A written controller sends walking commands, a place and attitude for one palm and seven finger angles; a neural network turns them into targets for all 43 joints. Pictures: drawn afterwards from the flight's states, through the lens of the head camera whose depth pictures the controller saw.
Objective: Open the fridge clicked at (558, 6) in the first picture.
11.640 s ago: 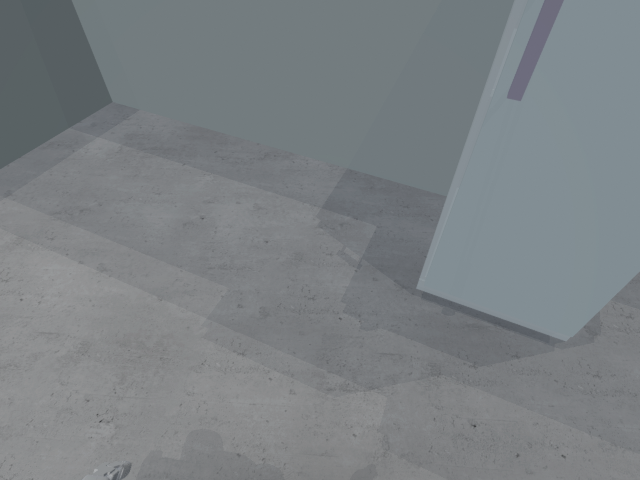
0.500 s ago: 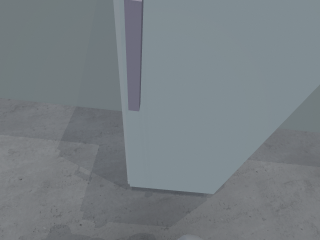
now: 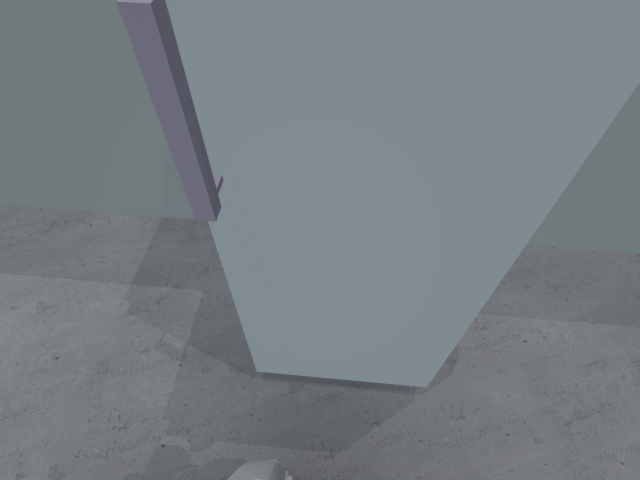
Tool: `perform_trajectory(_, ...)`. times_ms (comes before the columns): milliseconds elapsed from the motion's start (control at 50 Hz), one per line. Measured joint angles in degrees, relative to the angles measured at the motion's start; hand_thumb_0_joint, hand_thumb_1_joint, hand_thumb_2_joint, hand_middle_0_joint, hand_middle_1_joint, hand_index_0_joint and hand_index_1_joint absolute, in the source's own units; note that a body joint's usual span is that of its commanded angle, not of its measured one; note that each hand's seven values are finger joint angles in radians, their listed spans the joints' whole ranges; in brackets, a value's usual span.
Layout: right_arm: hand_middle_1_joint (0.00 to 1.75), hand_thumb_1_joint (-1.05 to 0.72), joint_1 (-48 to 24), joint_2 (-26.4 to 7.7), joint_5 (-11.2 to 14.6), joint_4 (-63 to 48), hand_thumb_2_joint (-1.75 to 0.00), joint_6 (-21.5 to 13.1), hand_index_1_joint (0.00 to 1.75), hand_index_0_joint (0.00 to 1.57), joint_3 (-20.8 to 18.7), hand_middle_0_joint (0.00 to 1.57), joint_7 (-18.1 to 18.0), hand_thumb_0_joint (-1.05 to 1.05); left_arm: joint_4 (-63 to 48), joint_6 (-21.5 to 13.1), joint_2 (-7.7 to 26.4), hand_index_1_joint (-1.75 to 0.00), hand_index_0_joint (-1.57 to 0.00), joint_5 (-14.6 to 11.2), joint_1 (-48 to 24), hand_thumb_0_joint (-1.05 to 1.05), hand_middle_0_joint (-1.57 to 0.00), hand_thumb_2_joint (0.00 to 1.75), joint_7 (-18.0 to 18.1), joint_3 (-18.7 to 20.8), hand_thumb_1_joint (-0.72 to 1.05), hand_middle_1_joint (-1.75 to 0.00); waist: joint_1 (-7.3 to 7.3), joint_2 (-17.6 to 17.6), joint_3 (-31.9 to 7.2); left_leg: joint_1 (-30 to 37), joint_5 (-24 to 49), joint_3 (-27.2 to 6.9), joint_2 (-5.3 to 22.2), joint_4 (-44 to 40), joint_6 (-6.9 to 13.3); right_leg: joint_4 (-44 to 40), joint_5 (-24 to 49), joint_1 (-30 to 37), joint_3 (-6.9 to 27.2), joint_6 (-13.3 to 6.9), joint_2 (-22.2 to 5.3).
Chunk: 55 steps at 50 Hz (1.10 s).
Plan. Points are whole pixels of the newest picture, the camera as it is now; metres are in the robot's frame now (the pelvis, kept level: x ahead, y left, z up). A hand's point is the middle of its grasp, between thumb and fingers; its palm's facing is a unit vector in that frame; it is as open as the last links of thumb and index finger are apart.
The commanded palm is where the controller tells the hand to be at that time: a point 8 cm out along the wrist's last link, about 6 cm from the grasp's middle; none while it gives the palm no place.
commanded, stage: come to a stop and stand still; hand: left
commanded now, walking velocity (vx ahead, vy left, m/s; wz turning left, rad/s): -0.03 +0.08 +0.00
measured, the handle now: (189, 117) +0.44 +0.19 +0.22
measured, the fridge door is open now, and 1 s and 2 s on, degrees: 0 0 0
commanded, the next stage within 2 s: look again from close up in 1.12 s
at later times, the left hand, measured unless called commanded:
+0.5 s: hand out of the picture -0.01 +0.28 -0.16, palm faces +0.00 -0.96 -0.28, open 7.4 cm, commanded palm none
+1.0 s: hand out of the picture -0.03 +0.29 -0.17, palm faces +0.00 -0.98 -0.21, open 7.4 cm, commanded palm none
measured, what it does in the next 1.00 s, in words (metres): steps to the left: left foot, then right foot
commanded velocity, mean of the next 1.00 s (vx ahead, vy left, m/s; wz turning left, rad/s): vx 0.00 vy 0.00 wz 0.00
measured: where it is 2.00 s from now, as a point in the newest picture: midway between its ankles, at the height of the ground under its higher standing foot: outside the picture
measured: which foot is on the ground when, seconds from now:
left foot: up 0.00-0.10, down 0.12-1.00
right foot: down 0.00-0.12, up 0.14-0.34, down 0.36-1.00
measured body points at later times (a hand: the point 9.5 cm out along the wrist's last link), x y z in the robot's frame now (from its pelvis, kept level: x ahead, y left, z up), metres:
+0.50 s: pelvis -0.02 +0.09 -0.01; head -0.03 +0.06 +0.44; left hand -0.01 +0.33 -0.14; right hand +0.06 -0.13 -0.16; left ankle +0.02 +0.11 -0.74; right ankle -0.03 -0.03 -0.74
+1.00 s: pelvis -0.01 +0.12 +0.00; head -0.01 +0.11 +0.45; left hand -0.03 +0.34 -0.15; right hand -0.02 -0.10 -0.16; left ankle +0.02 +0.11 -0.74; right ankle -0.03 -0.02 -0.74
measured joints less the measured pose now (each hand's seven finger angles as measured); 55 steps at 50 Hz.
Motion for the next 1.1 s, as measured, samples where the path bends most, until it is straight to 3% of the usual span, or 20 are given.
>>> perform_trajectory(60,0.30,-0.92,-1.7,0.8,0.2,-1.2,-0.90,-0.2,0.30,0.19,0.2,0.20,0.2,0.01,0.0,0.6,0.9,-0.30,-0.20,0.2,0.8,0.00,-0.21,0.89,0.1,0.4,0.91,-0.30,0.89,-1.3,0.2,1.9,2.0,0.4,-0.1,-6.9,0.3,0.3,0.1,-0.4,0.0,0.7,-0.5)
perform_trajectory(120,0.30,-0.91,-2.3,0.8,0.3,-3.2,-0.90,-1.9,0.30,0.20,0.7,0.20,0.2,0.01,0.6,1.3,1.7,-0.30,-0.20,-0.2,1.8,0.00,-0.21,0.89,0.5,0.4,0.91,-0.30,0.78,-1.0,-0.2,7.1,11.0,0.2,1.0,-19.9,1.3,4.0,-1.5,-2.1,-0.1,1.7,-0.1)
perform_trajectory(200,0.30,-0.91,-2.2,0.6,-0.6,-6.7,-0.90,-1.9,0.30,0.20,1.2,0.20,0.0,0.01,1.1,3.0,2.1,-0.30,-0.20,-0.4,2.0,0.01,-0.21,0.89,0.7,-0.3,0.91,-0.30,0.81,-0.1,-1.1,5.6,8.1,1.8,-0.2,-15.8,7.6,15.2,-11.2,-6.2,1.5,-2.2,0.9)
perform_trajectory(280,0.30,-0.91,-2.0,0.5,-1.0,-8.2,-0.90,-1.9,0.30,0.20,1.7,0.20,-0.2,0.01,0.5,2.8,1.6,-0.30,-0.20,-0.1,2.4,0.01,-0.20,0.89,0.0,-0.4,0.91,-0.30,0.95,2.6,-2.7,6.3,9.5,3.5,-1.7,-18.4,9.4,20.2,-11.0,-8.0,0.5,-3.1,2.8)
perform_trajectory(340,0.30,-0.91,-1.5,0.9,-1.0,-8.5,-0.90,-2.0,0.30,0.20,2.2,0.20,-0.1,0.01,-0.3,2.0,1.5,-0.30,-0.20,-0.1,3.0,0.01,-0.20,0.89,0.0,-0.3,0.91,-0.30,1.33,3.5,-3.9,6.5,10.9,5.1,-3.2,-20.7,10.3,13.9,-8.9,-6.0,-0.6,-3.4,3.7)
perform_trajectory(400,0.30,-0.91,-0.7,0.9,-0.6,-7.7,-0.90,-1.9,0.30,0.20,2.4,0.20,-0.2,0.01,-0.3,1.3,0.5,-0.30,-0.20,0.1,3.6,0.00,-0.20,0.89,0.2,-0.7,0.91,-0.30,1.14,5.2,-4.6,6.6,11.7,5.6,-3.6,-22.1,10.4,7.2,-3.7,-3.8,-0.4,-3.6,4.5)
perform_trajectory(480,0.30,-0.93,1.3,0.7,0.0,-6.7,-0.90,-2.4,0.30,0.20,1.6,0.20,-0.7,-0.01,-0.2,0.6,-0.6,-0.30,-0.19,-0.3,5.5,0.00,-0.20,0.89,0.0,-1.7,0.91,-0.30,-0.50,6.4,-5.5,8.0,13.0,5.4,-3.7,-25.8,7.8,3.5,-1.7,-2.5,-0.4,-3.1,4.5)
perform_trajectory(560,0.30,-0.94,3.5,0.0,-0.4,-4.6,-0.90,-3.5,0.30,0.20,2.0,0.20,-0.8,-0.02,0.4,1.0,-0.6,-0.30,-0.20,-0.7,4.7,0.01,-0.20,0.89,-0.1,-2.0,0.91,-0.30,-1.34,4.6,-5.2,9.6,14.5,6.1,-3.9,-28.5,11.1,1.6,-0.7,-1.4,0.4,-2.5,4.6)
perform_trajectory(600,0.30,-0.94,4.9,-0.3,-0.5,-3.2,-0.90,-3.5,0.30,0.20,2.2,0.20,-1.0,-0.01,0.6,1.3,-0.7,-0.30,-0.20,-0.6,3.8,0.01,-0.20,0.89,-0.1,-2.1,0.91,-0.30,-1.48,3.5,-5.2,10.4,15.1,6.2,-4.3,-30.0,11.6,1.4,-1.2,-1.3,0.7,-3.2,4.4)
perform_trajectory(680,0.30,-0.93,7.0,-0.7,-0.4,-0.5,-0.90,-2.9,0.30,0.20,2.2,0.20,-1.8,0.00,0.9,1.8,-1.2,-0.30,-0.20,-0.6,2.3,0.01,-0.20,0.89,0.0,-1.9,0.91,-0.30,-1.37,2.1,-4.9,12.5,16.9,6.5,-5.7,-34.5,8.8,2.2,-5.0,-1.5,1.3,-4.1,3.7)
perform_trajectory(780,0.30,-0.92,7.4,-0.8,-0.3,2.4,-0.90,-2.6,0.30,0.20,2.4,0.20,-2.1,0.00,2.4,1.3,-1.4,-0.30,-0.20,-0.8,2.2,0.01,-0.20,0.89,0.0,-1.7,0.92,-0.30,-1.53,3.1,-3.7,14.0,18.2,6.0,-6.3,-36.8,9.9,-2.3,1.4,0.7,1.1,-3.4,3.7)
perform_trajectory(880,0.30,-0.92,6.7,1.0,-0.2,3.7,-0.90,-3.2,0.30,0.20,3.0,0.20,-2.1,0.01,4.4,1.8,-1.1,-0.30,-0.20,-0.9,2.6,0.00,-0.20,0.89,0.2,-1.7,0.91,-0.30,-1.66,2.6,-3.2,15.0,19.0,5.8,-6.8,-38.7,10.1,-2.2,0.4,1.0,1.1,-3.8,3.5)
perform_trajectory(1000,0.30,-0.92,5.1,2.1,-0.1,4.9,-0.90,-3.0,0.30,0.20,3.2,0.20,-2.2,0.01,6.4,1.4,-2.2,-0.30,-0.20,-0.9,4.5,0.00,-0.20,0.89,0.3,-1.9,0.91,-0.30,-0.87,3.3,-3.5,16.2,19.6,5.2,-7.2,-40.5,8.4,-4.5,1.9,2.4,1.1,-3.4,3.2)
perform_trajectory(1100,0.30,-0.93,4.0,1.6,0.0,5.5,-0.90,-3.6,0.30,0.20,3.1,0.20,-2.2,0.02,7.9,1.2,-2.8,-0.30,-0.20,-0.9,5.9,0.00,-0.20,0.89,0.4,-2.3,0.91,-0.30,-0.46,2.9,-3.3,16.2,19.5,5.3,-7.4,-40.4,9.7,-4.1,1.6,2.2,1.2,-2.7,3.1)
